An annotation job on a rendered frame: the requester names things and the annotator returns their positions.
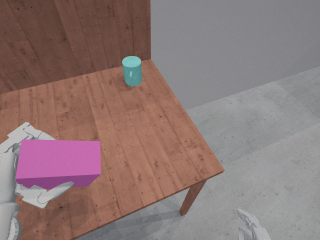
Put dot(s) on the table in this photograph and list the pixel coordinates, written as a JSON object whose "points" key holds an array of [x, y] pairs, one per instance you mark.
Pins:
{"points": [[61, 71]]}

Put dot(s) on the sponge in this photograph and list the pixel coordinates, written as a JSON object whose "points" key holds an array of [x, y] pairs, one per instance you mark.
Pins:
{"points": [[50, 163]]}

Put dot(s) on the robot right hand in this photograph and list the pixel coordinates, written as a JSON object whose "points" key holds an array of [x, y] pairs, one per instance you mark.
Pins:
{"points": [[258, 232]]}

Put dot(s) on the left robot forearm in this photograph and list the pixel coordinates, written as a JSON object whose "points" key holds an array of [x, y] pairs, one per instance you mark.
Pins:
{"points": [[10, 226]]}

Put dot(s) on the robot left hand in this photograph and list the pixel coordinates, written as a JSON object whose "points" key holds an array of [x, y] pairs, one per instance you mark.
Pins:
{"points": [[9, 157]]}

